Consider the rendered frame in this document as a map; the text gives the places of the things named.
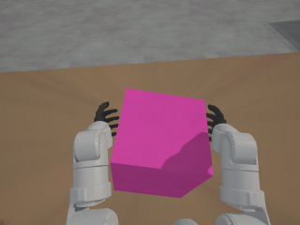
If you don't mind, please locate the carton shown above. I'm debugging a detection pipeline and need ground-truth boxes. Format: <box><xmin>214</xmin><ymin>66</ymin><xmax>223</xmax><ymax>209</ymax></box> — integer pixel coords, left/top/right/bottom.
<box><xmin>110</xmin><ymin>88</ymin><xmax>214</xmax><ymax>198</ymax></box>

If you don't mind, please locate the right robot upper arm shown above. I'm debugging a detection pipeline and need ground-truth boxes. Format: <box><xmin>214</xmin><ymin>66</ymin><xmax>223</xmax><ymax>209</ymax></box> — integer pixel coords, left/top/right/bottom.
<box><xmin>215</xmin><ymin>213</ymin><xmax>267</xmax><ymax>225</ymax></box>

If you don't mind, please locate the robot right forearm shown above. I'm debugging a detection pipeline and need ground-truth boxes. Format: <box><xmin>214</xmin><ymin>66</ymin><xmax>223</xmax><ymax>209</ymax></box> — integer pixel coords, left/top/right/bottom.
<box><xmin>211</xmin><ymin>123</ymin><xmax>271</xmax><ymax>225</ymax></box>

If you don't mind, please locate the robot left hand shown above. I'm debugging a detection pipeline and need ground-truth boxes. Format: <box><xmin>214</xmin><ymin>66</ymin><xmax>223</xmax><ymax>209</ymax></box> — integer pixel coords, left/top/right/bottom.
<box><xmin>94</xmin><ymin>101</ymin><xmax>120</xmax><ymax>136</ymax></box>

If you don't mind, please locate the robot right hand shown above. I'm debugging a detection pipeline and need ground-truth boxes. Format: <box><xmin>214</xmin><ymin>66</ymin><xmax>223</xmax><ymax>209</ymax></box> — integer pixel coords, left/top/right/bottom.
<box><xmin>206</xmin><ymin>104</ymin><xmax>227</xmax><ymax>142</ymax></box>

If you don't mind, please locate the left robot upper arm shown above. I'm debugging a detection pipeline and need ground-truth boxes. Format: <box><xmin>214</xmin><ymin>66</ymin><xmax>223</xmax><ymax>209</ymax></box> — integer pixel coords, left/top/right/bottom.
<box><xmin>68</xmin><ymin>208</ymin><xmax>119</xmax><ymax>225</ymax></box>

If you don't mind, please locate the robot left forearm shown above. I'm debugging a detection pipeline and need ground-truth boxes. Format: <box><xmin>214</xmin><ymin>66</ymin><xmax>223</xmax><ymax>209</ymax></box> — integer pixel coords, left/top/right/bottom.
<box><xmin>66</xmin><ymin>121</ymin><xmax>113</xmax><ymax>225</ymax></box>

